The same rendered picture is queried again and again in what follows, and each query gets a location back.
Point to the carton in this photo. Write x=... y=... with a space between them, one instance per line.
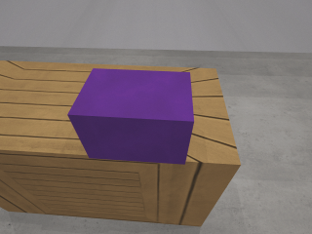
x=135 y=115

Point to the pedestal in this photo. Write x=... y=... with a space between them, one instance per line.
x=45 y=169

